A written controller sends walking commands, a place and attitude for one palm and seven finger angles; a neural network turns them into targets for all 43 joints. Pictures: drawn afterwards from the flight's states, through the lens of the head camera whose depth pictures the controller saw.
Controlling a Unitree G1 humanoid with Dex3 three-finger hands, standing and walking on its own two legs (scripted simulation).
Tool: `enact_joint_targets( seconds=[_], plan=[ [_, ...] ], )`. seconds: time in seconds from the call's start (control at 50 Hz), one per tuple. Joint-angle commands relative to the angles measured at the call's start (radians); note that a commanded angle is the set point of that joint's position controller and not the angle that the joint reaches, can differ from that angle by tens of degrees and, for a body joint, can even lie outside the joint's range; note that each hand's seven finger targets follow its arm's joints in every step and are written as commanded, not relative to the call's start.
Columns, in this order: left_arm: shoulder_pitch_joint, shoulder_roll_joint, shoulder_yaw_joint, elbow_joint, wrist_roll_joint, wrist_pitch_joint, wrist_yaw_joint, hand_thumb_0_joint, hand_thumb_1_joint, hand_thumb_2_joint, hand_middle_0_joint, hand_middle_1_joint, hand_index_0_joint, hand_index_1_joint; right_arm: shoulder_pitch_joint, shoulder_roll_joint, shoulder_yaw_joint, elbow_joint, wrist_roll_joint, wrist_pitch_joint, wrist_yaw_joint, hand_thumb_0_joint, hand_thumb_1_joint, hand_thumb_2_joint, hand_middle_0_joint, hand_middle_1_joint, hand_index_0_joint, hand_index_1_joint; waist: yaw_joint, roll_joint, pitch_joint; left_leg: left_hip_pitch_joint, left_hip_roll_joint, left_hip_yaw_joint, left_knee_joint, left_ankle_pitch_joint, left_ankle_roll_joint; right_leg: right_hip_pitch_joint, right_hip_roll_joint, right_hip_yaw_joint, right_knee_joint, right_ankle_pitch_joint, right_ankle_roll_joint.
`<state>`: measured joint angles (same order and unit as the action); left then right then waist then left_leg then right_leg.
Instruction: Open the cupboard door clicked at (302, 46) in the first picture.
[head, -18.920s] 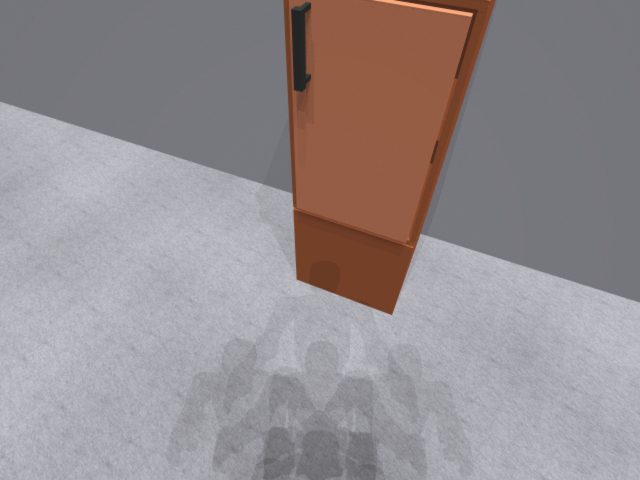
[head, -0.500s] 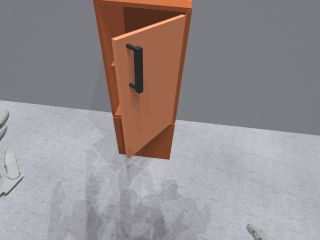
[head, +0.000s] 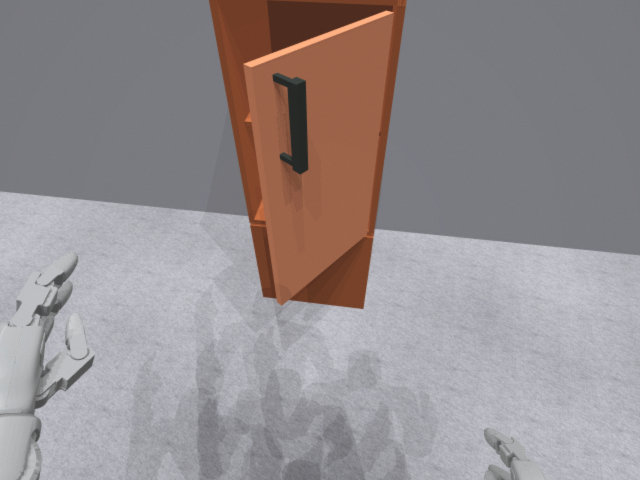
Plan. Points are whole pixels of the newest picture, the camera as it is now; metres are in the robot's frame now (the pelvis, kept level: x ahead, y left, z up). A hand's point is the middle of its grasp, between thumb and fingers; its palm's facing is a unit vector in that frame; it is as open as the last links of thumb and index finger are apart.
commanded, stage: let the arm hang, fingers relaxed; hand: left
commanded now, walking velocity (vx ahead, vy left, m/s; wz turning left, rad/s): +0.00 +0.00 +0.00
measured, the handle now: (290, 125) +0.60 +0.09 +0.16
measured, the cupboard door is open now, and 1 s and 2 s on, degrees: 55 55 55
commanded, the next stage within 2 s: look to check the result in 1.04 s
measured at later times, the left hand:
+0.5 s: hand out of the picture -0.07 +0.18 -0.16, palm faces +0.08 -0.97 -0.23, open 7.2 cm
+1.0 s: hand out of the picture +0.00 +0.18 -0.16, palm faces +0.07 -0.98 -0.19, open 7.4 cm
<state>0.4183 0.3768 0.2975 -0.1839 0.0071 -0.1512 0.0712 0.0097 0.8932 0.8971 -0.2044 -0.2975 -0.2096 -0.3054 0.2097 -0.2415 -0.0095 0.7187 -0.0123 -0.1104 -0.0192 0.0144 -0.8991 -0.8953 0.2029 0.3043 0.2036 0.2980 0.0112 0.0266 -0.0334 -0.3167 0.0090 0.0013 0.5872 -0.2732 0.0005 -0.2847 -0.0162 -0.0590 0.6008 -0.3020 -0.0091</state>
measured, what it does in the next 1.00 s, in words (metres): stands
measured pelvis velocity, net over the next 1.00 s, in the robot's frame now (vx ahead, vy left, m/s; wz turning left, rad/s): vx -0.01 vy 0.00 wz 0.03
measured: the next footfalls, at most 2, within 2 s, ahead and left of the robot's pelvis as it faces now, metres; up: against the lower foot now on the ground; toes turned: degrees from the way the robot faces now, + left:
none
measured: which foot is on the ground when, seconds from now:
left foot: down 0.00-1.00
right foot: down 0.00-1.00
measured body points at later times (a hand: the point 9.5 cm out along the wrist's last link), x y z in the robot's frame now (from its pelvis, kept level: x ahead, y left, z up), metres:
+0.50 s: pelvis -0.01 -0.01 +0.01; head +0.01 -0.01 +0.46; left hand -0.07 +0.23 -0.14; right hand -0.02 -0.23 -0.15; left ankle +0.02 +0.12 -0.73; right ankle +0.00 -0.11 -0.73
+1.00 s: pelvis -0.01 +0.00 +0.01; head +0.00 +0.00 +0.46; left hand +0.00 +0.23 -0.15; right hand -0.01 -0.22 -0.15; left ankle +0.02 +0.12 -0.73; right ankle +0.00 -0.11 -0.73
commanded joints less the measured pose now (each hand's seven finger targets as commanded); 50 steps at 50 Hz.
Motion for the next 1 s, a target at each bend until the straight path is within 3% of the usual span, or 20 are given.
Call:
enact_joint_targets(
  seconds=[0.0,0.02,0.04,0.06,0.08,0.1,0.12,0.16,0.18,0.22,0.24,0.3,0.4,0.48,0.78,0.9,0.98],
  plan=[
    [-0.050,-0.070,-0.192,0.450,0.029,0.157,-0.071,0.000,0.900,0.900,-0.200,-0.300,-0.200,-0.300,-0.020,-0.167,-0.044,-0.013,-0.024,0.044,0.010,0.000,-0.900,-0.900,0.200,0.300,0.200,0.300,-0.020,-0.013,-0.036,-0.040,0.225,-0.301,-0.173,0.419,0.167,-0.037,0.006,0.051,0.165,-0.145,0.006],
    [-0.059,-0.058,-0.195,0.519,0.027,0.152,-0.069,0.000,0.900,0.900,-0.200,-0.300,-0.200,-0.300,-0.041,-0.168,-0.040,-0.008,-0.028,0.052,0.009,0.000,-0.900,-0.900,0.200,0.300,0.200,0.300,0.004,-0.070,-0.048,-0.043,0.203,-0.266,-0.143,0.449,0.153,0.030,-0.005,0.060,0.075,-0.081,0.002],
    [-0.050,-0.031,-0.195,0.599,0.030,0.145,-0.065,0.000,0.900,0.900,-0.200,-0.300,-0.200,-0.300,-0.064,-0.159,-0.037,0.003,-0.024,0.057,0.009,0.000,-0.900,-0.900,0.200,0.300,0.200,0.300,0.026,-0.129,-0.066,-0.060,0.140,-0.196,-0.085,0.415,0.109,0.125,-0.030,0.085,-0.041,0.122,-0.006],
    [-0.075,0.014,-0.196,0.669,0.033,0.140,-0.062,0.000,0.900,0.900,-0.200,-0.300,-0.200,-0.300,-0.063,-0.128,-0.035,0.016,-0.014,0.065,0.013,0.000,-0.900,-0.900,0.200,0.300,0.200,0.300,0.015,-0.192,-0.048,-0.070,0.058,-0.106,-0.043,0.271,0.052,0.137,-0.104,0.170,-0.123,0.251,-0.035],
    [-0.119,0.039,-0.205,0.739,0.028,0.137,-0.062,0.000,0.900,0.900,-0.200,-0.300,-0.200,-0.300,-0.057,-0.109,-0.032,0.039,-0.010,0.081,0.013,0.000,-0.900,-0.900,0.200,0.300,0.200,0.300,-0.008,-0.247,-0.020,-0.024,0.002,-0.047,0.002,0.116,0.023,0.071,-0.178,0.237,-0.207,0.274,-0.071],
    [-0.172,0.045,-0.218,0.799,0.023,0.138,-0.060,0.000,0.900,0.900,-0.200,-0.300,-0.200,-0.300,-0.041,-0.106,-0.032,0.070,-0.015,0.098,0.011,0.000,-0.900,-0.900,0.200,0.300,0.200,0.300,-0.026,-0.255,0.010,0.014,-0.008,-0.024,0.018,0.025,0.014,0.028,-0.201,0.253,-0.240,0.287,-0.102],
    [-0.202,0.033,-0.229,0.852,0.019,0.139,-0.057,0.000,0.900,0.900,-0.200,-0.300,-0.200,-0.300,-0.024,-0.098,-0.031,0.103,-0.018,0.106,0.010,0.000,-0.900,-0.900,0.200,0.300,0.200,0.300,-0.038,-0.179,0.020,0.054,-0.002,-0.019,0.003,0.022,0.012,0.008,-0.191,0.241,-0.240,0.285,-0.109],
    [-0.218,0.007,-0.248,0.952,0.011,0.141,-0.053,0.000,0.900,0.900,-0.200,-0.300,-0.200,-0.300,0.003,-0.074,-0.019,0.160,-0.014,0.111,0.009,0.000,-0.900,-0.900,0.200,0.300,0.200,0.300,-0.046,-0.018,0.020,0.123,0.028,-0.047,-0.077,0.172,0.013,-0.004,-0.125,0.180,-0.217,0.201,-0.073],
    [-0.201,-0.019,-0.257,1.004,0.005,0.143,-0.052,0.000,0.900,0.900,-0.200,-0.300,-0.200,-0.300,0.004,-0.067,-0.012,0.185,-0.013,0.110,0.006,0.000,-0.900,-0.900,0.200,0.300,0.200,0.300,-0.037,0.060,0.031,0.108,0.049,-0.073,-0.124,0.208,0.016,0.021,-0.094,0.158,-0.202,0.175,-0.054],
    [-0.141,-0.057,-0.247,1.090,0.003,0.145,-0.050,0.000,0.900,0.900,-0.200,-0.300,-0.200,-0.300,0.000,-0.060,-0.013,0.220,-0.015,0.109,-0.004,0.000,-0.900,-0.900,0.200,0.300,0.200,0.300,-0.011,0.152,0.018,0.073,0.071,-0.102,-0.168,0.185,0.029,0.095,-0.073,0.136,-0.214,0.146,-0.045],
    [-0.127,-0.052,-0.250,1.124,0.002,0.146,-0.050,0.000,0.900,0.900,-0.200,-0.300,-0.200,-0.300,0.005,-0.057,-0.011,0.236,-0.013,0.110,-0.006,0.000,-0.900,-0.900,0.200,0.300,0.200,0.300,-0.009,0.154,0.011,0.072,0.070,-0.103,-0.174,0.171,0.030,0.116,-0.073,0.137,-0.221,0.151,-0.047],
    [-0.119,-0.068,-0.258,1.196,0.000,0.143,-0.050,0.000,0.900,0.900,-0.200,-0.300,-0.200,-0.300,0.053,-0.052,-0.013,0.283,-0.007,0.114,-0.011,0.000,-0.900,-0.900,0.200,0.300,0.200,0.300,-0.017,0.044,0.012,0.101,0.072,-0.095,-0.179,0.151,0.027,0.112,-0.076,0.124,-0.256,0.133,-0.047],
    [-0.100,-0.088,-0.268,1.269,-0.001,0.145,-0.045,0.000,0.900,0.900,-0.200,-0.300,-0.200,-0.300,0.097,-0.030,-0.014,0.343,-0.005,0.122,-0.015,0.000,-0.900,-0.900,0.200,0.300,0.200,0.300,-0.022,-0.001,0.092,0.101,0.075,-0.097,-0.211,0.102,0.029,0.061,-0.071,0.111,-0.290,0.051,-0.047],
    [-0.081,-0.091,-0.267,1.298,0.000,0.147,-0.042,0.000,0.900,0.900,-0.200,-0.300,-0.200,-0.300,0.116,-0.016,-0.016,0.363,-0.006,0.125,-0.014,0.000,-0.900,-0.900,0.200,0.300,0.200,0.300,-0.021,-0.034,0.101,0.104,0.069,-0.092,-0.224,0.060,0.031,0.047,-0.071,0.113,-0.300,-0.009,-0.047],
    [-0.097,-0.106,-0.252,1.291,0.006,0.147,-0.038,0.000,0.900,0.900,-0.200,-0.300,-0.200,-0.300,0.124,0.009,-0.025,0.378,-0.014,0.121,-0.011,0.000,-0.900,-0.900,0.200,0.300,0.200,0.300,-0.017,-0.015,0.150,0.057,0.060,-0.096,-0.249,0.002,0.030,0.012,-0.070,0.119,-0.287,-0.059,-0.043],
    [-0.115,-0.097,-0.247,1.282,0.005,0.140,-0.040,0.000,0.900,0.900,-0.200,-0.300,-0.200,-0.300,0.108,-0.007,-0.027,0.371,-0.013,0.113,-0.013,0.000,-0.900,-0.900,0.200,0.300,0.200,0.300,-0.015,0.004,0.122,0.071,0.064,-0.099,-0.247,0.055,0.029,0.045,-0.073,0.117,-0.277,0.004,-0.044],
    [-0.133,-0.083,-0.245,1.279,0.004,0.136,-0.041,0.000,0.900,0.900,-0.200,-0.300,-0.200,-0.300,0.093,-0.021,-0.030,0.371,-0.011,0.110,-0.013,0.000,-0.900,-0.900,0.200,0.300,0.200,0.300,-0.016,-0.017,0.111,0.086,0.065,-0.094,-0.237,0.096,0.027,0.058,-0.080,0.116,-0.284,0.030,-0.044]
  ],
)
